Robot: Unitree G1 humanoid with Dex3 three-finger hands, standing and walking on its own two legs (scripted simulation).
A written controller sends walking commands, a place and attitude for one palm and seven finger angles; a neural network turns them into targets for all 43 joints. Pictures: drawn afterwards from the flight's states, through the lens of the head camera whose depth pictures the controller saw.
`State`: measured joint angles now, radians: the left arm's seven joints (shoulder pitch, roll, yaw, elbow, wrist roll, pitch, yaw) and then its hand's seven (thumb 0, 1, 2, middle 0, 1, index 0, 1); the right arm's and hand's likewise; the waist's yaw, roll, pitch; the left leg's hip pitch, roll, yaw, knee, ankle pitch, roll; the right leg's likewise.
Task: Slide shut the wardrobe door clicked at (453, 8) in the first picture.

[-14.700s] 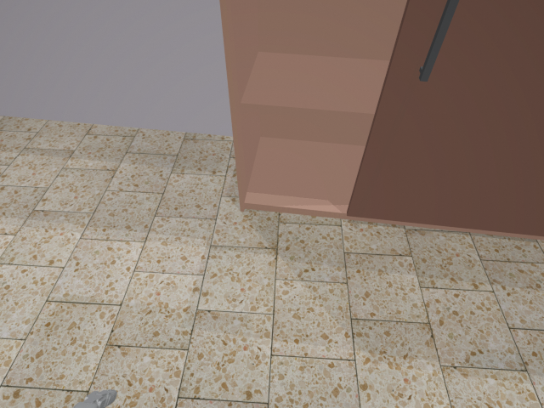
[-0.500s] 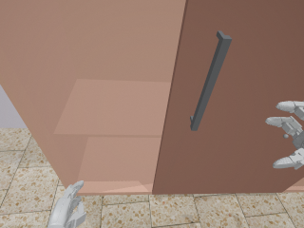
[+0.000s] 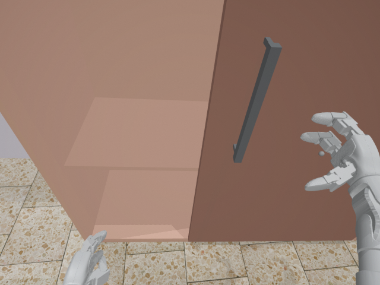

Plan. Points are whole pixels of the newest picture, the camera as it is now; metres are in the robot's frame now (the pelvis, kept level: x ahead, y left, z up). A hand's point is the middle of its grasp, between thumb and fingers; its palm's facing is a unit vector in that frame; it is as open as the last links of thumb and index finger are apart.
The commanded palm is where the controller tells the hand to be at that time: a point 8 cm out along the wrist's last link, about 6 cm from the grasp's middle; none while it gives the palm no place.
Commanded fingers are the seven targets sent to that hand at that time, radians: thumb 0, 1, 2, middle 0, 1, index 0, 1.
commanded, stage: move the hooked fingers beside the handle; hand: right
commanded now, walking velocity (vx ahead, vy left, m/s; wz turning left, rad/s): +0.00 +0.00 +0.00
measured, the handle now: (250, 109) +0.48 -0.11 +0.15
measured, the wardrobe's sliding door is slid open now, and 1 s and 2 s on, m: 0.49 0.49 0.49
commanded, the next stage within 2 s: feel for the door with the fingertips in 1.46 s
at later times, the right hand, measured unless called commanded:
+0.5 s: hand (300, 137) +0.38 -0.19 +0.17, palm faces -0.04 +1.00 -0.02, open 14.0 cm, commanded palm +0.36 -0.24 +0.16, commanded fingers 0.00 0.50 -0.30 0.30 1.20 0.30 1.20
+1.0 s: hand (295, 134) +0.39 -0.19 +0.16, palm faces -0.02 +1.00 -0.01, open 13.9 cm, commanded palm +0.37 -0.24 +0.16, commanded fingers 0.00 0.50 -0.30 0.30 1.20 0.30 1.20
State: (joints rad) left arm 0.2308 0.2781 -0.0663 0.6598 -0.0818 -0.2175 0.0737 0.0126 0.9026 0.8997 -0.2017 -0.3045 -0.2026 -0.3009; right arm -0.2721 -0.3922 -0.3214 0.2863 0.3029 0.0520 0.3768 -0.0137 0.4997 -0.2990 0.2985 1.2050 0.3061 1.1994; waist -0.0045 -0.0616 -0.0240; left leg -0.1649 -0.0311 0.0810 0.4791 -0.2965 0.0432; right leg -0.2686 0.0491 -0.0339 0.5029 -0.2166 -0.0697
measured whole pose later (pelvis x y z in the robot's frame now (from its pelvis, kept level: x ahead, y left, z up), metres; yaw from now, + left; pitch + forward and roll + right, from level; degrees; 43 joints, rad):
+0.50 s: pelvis +0.01 +0.00 +0.00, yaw +1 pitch -1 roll +1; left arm 0.26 0.28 -0.05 0.68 -0.08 -0.15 0.06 0.01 0.90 0.90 -0.20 -0.30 -0.20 -0.30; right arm -0.40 -0.36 -0.27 0.43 0.26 0.04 0.28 -0.01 0.50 -0.30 0.30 1.20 0.31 1.20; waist 0.02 -0.05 -0.03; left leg -0.16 -0.03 0.07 0.45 -0.29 0.04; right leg -0.25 0.05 -0.04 0.47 -0.21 -0.07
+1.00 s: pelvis +0.01 +0.01 +0.00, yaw +2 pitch +0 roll +0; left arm 0.30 0.29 -0.04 0.66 -0.08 -0.12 0.06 0.01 0.90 0.90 -0.20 -0.30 -0.20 -0.30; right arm -0.44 -0.39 -0.31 0.54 0.26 0.00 0.29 -0.01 0.50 -0.30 0.30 1.20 0.31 1.20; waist 0.04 -0.05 -0.03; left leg -0.18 -0.05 0.06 0.47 -0.30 0.06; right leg -0.28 0.03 -0.05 0.50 -0.22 -0.06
